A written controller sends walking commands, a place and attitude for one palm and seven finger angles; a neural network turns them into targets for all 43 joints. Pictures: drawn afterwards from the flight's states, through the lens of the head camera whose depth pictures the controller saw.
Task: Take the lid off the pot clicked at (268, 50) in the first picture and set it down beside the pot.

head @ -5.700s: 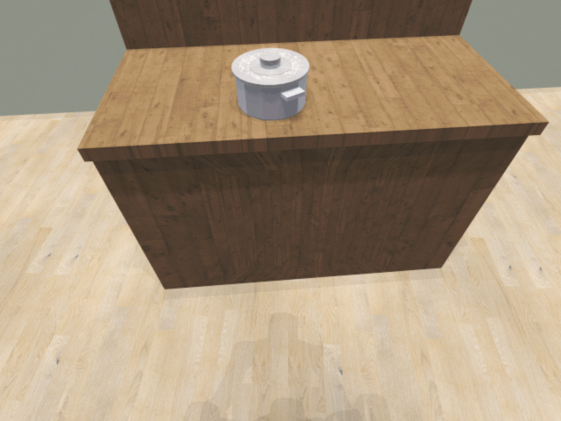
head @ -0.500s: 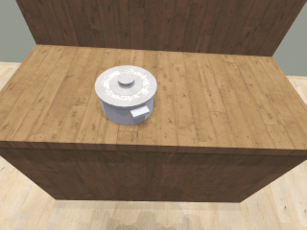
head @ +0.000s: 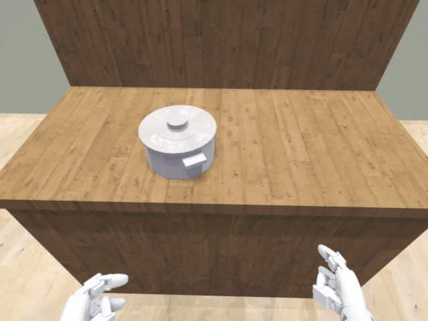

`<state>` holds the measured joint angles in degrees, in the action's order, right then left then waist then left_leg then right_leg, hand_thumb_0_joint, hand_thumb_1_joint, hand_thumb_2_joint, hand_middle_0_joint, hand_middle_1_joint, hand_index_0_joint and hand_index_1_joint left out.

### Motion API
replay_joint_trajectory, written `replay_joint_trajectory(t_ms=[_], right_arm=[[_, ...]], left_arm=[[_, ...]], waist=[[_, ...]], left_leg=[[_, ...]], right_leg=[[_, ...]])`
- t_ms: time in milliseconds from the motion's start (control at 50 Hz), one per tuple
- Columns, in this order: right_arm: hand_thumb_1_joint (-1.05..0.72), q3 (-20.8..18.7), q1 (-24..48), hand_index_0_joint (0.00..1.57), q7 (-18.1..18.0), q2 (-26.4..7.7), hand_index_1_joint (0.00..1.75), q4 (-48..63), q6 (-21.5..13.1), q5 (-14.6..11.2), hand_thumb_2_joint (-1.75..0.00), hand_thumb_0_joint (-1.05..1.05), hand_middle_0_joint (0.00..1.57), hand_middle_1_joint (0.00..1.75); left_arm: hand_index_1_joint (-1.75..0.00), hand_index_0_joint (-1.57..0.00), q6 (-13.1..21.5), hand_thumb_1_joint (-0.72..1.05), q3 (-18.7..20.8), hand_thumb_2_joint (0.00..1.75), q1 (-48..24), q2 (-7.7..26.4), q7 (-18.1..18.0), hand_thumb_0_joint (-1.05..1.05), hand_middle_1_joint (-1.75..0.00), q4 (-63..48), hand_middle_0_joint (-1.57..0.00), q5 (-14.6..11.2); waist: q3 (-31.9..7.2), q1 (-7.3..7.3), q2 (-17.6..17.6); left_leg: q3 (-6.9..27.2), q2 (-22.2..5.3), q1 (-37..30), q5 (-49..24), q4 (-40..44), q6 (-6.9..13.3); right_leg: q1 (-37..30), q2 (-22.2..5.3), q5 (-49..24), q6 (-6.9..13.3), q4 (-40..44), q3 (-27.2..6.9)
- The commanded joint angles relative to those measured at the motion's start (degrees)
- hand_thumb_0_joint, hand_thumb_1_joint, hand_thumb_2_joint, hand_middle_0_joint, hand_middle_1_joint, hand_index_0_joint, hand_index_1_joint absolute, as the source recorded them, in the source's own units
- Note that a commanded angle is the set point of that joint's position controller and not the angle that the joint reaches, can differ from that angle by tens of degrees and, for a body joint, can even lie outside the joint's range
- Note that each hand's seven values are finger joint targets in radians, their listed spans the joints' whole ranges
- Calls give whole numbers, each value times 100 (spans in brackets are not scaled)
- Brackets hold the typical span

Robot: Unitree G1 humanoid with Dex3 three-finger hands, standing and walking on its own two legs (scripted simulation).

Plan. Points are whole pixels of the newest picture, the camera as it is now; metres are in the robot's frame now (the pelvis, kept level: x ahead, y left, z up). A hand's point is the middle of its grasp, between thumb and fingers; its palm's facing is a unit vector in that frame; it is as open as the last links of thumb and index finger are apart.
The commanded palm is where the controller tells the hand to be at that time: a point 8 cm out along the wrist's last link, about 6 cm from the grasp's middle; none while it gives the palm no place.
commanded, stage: lift the closed hand beside the body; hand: left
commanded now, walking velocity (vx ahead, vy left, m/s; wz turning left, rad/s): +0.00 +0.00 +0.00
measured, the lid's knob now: (177, 121) +0.54 +0.14 +0.09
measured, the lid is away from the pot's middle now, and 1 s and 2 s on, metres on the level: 0.00 0.00 0.00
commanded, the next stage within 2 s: raise the hand higher, near the body in 0.26 s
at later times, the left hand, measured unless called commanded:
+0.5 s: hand (81, 315) +0.13 +0.22 +0.03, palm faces +0.25 -0.89 -0.38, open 3.1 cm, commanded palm +0.08 +0.26 +0.06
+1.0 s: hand (68, 276) +0.16 +0.23 +0.09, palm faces +0.30 -0.87 -0.39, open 3.1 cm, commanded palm +0.12 +0.27 +0.12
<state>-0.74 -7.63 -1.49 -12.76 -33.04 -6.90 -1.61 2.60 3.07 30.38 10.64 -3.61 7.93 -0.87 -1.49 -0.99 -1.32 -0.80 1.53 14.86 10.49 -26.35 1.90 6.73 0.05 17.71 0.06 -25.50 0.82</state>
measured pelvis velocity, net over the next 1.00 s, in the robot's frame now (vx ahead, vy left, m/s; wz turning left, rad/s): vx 0.01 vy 0.00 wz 0.00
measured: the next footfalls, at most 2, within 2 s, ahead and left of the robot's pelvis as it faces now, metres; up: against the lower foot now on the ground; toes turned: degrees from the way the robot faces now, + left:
none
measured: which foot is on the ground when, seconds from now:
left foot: down 0.00-1.00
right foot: down 0.00-1.00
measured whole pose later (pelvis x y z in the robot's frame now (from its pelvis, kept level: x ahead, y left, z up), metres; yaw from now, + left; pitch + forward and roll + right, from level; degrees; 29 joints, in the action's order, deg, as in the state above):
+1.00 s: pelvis +0.01 +0.00 +0.00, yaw +0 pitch -3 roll +0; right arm 1.3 -9.9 -3.7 -11.5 -32.6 -6.4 -0.6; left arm 5.0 10.5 37.0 16.8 -4.2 -20.6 -1.9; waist 1.3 -4.1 -2.5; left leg -0.8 1.5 10.3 10.8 -24.5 2.1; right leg 1.1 0.1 16.6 -0.1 -21.2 0.8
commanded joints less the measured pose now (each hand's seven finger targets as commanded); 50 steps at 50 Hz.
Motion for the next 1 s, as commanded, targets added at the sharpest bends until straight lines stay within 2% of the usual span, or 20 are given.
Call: replay_joint_trajectory(t_ms=[0,40,120,180,200,260,280,300,360,440,480,540,580,640,680,740,800,880,920,980], right_arm=[[-90,-122,310,20,-191,-531,30,1029,-88,49,-90,0,20,30],[-90,-95,268,20,-252,-505,30,1035,-77,72,-90,0,20,30],[-90,-58,277,20,-325,-520,30,1059,-97,99,-90,0,20,30],[-90,-66,334,20,-354,-522,30,989,-97,100,-90,0,20,30],[-90,-35,364,20,-360,-478,30,1002,-110,110,-90,0,20,30],[-90,-35,425,20,-367,-476,30,950,-145,119,-90,0,20,30],[-90,-54,443,20,-363,-476,30,882,-131,117,-90,0,20,30],[-90,-35,479,20,-361,-448,30,937,-145,107,-90,0,20,30],[-90,-46,510,20,-359,-443,30,875,-208,112,-90,0,20,30],[-90,-79,493,20,-338,-438,30,835,-273,103,-90,0,20,30],[-90,-118,524,20,-343,-445,30,759,-252,92,-90,0,20,30],[-90,-95,495,20,-341,-424,30,829,-327,97,-90,0,20,30],[-90,-125,482,20,-331,-444,30,772,-314,87,-90,0,20,30],[-90,-108,478,20,-318,-425,30,817,-326,92,-90,0,20,30],[-90,-130,449,20,-305,-449,30,813,-298,84,-90,0,20,30],[-90,-93,427,20,-296,-430,30,892,-309,93,-90,0,20,30],[-90,-82,451,20,-270,-440,30,921,-252,87,-90,0,20,30],[-90,-61,413,20,-272,-465,30,929,-241,99,-90,0,20,30],[-90,-36,411,20,-267,-444,30,966,-244,106,-90,0,20,30],[-90,-40,393,20,-229,-466,30,941,-223,105,-90,0,20,30]], left_arm=[[-121,-104,402,90,461,90,-145,838,-15,0,-121,-1721,-104,-70],[-131,-112,387,90,524,90,70,849,-31,0,-131,-1727,-112,-111],[-150,-130,383,90,533,90,-66,934,-54,0,-150,-2148,-130,-106],[-150,-130,354,90,873,90,270,1204,-93,0,-150,-2251,-130,-115],[-150,-130,356,90,718,90,262,1046,-75,0,-150,-2367,-130,-126],[-150,-130,365,90,854,90,473,1150,-70,0,-150,-2565,-130,-117],[-150,-130,331,90,1036,90,667,1281,-92,0,-150,-2385,-130,-94],[-150,-130,356,90,879,90,633,1134,-66,0,-150,-2569,-130,-110],[-150,-130,402,90,941,90,798,1184,-62,0,-150,-2757,-130,-76],[-150,-130,455,90,956,90,976,1183,-68,0,-150,-2904,-130,-61],[-150,-130,455,90,1293,90,1099,1451,-102,0,-150,-2810,-130,-49],[-150,-130,552,90,1074,90,941,1287,-91,0,-150,-3346,-130,-59],[-150,-130,523,90,1258,90,1050,1422,-116,0,-150,-3231,-130,-58],[-150,-130,540,90,1068,90,1095,1219,-92,0,-150,-3355,-130,-60],[-150,-130,552,90,1322,90,1017,1445,-118,0,-150,-3515,-130,-62],[-150,-130,594,90,1201,90,983,1344,-120,0,-150,-3859,-130,-70],[-150,-130,559,90,1160,90,808,1294,-100,0,-150,-3793,-130,-90],[-150,-130,576,90,1400,90,599,1516,-145,0,-150,-4051,-130,-110],[-150,-130,599,90,1311,90,511,1433,-137,0,-150,-4128,-130,-117],[-150,-130,588,90,1478,90,604,1537,-157,0,-150,-4213,-130,-126]], waist=[[128,25,-173],[16,-13,-26],[-34,-15,-191],[-14,-105,-76],[5,-80,-12],[18,-165,-94],[67,-191,58],[149,-156,137],[110,-207,-35],[78,-215,125],[129,-270,226],[10,-232,-180],[61,-260,44],[100,-233,58],[42,-260,-56],[-48,-250,-256],[139,-201,17],[51,-240,-270],[-5,-225,-97],[-99,-265,-257]], left_leg=[[-1,-130,-760,88,329,-49],[3,-125,-866,15,299,-11],[11,-113,-1042,-115,256,16],[12,-121,-1092,-286,243,30],[26,-108,-1063,-319,269,37],[50,-130,-1139,-476,331,44],[62,-144,-1108,-443,332,40],[70,-141,-1071,-412,353,49],[74,-158,-1161,-484,396,49],[76,-174,-1176,-503,425,64],[53,-182,-1173,-580,391,61],[43,-183,-1323,-620,416,59],[55,-198,-1305,-685,409,52],[55,-209,-1335,-795,427,62],[69,-211,-1347,-862,419,34],[92,-228,-1439,-1001,427,26],[105,-244,-1345,-859,456,27],[147,-253,-1427,-858,447,-2],[170,-270,-1445,-879,466,1],[190,-281,-1460,-1000,432,-29]], right_leg=[[1044,-32,-420,40,794,124],[975,-29,-441,39,836,86],[919,-41,-552,47,890,77],[809,-47,-708,47,970,58],[752,-61,-742,42,950,92],[649,-64,-858,44,925,99],[664,-38,-795,42,967,121],[682,-52,-750,32,982,118],[643,-51,-732,38,950,124],[607,-45,-740,26,928,140],[621,-32,-821,26,977,127],[589,-58,-824,30,936,109],[591,-28,-905,36,966,125],[585,-27,-1047,30,901,157],[522,-8,-1115,45,887,153],[477,-23,-1204,54,834,156],[549,-5,-1115,46,883,167],[520,20,-1082,68,891,143],[491,6,-1085,61,863,155],[418,33,-1184,84,818,152]])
